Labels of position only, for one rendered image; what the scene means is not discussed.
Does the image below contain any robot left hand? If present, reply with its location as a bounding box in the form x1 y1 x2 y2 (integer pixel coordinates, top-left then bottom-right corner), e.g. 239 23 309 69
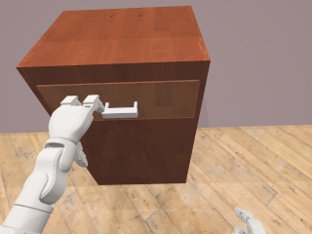
48 95 105 168

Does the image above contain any drawer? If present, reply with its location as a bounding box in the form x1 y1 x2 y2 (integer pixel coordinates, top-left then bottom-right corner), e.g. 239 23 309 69
37 80 199 120

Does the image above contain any left robot forearm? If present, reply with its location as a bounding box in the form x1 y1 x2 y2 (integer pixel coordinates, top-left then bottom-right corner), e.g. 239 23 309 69
0 137 78 234

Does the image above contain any robot right hand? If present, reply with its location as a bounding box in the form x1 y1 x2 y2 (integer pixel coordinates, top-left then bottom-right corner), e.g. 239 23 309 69
231 208 267 234

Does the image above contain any handle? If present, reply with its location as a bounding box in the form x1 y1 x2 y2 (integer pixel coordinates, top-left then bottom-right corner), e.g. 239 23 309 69
101 101 138 119

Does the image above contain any cabinet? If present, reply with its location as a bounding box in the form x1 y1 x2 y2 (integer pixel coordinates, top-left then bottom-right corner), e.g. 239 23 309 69
16 5 211 185

